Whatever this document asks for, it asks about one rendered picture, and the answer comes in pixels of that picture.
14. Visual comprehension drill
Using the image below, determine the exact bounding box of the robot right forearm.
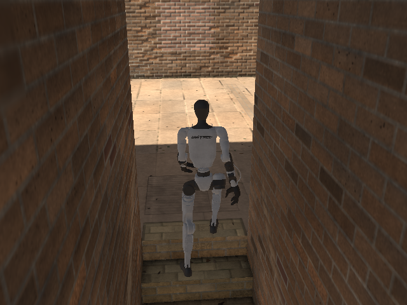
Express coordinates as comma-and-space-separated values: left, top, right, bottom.
224, 152, 238, 187

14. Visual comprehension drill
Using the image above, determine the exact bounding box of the robot right upper arm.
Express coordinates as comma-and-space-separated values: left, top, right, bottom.
215, 126, 230, 162

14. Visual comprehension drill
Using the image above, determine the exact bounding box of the robot left forearm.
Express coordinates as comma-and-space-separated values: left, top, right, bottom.
177, 153, 187, 167

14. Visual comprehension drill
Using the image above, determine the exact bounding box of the robot left upper arm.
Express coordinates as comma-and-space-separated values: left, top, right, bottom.
177, 127, 189, 161

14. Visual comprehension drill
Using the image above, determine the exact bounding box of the robot left hand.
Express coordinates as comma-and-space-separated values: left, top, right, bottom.
181, 162, 195, 173

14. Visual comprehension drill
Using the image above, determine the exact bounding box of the right robot foot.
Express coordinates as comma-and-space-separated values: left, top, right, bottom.
209, 219, 219, 234

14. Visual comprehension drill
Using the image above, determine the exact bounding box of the robot torso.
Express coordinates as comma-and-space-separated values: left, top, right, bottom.
188, 124, 217, 191

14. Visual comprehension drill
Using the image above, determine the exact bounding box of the robot right hand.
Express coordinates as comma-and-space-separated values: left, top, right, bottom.
225, 185, 240, 205

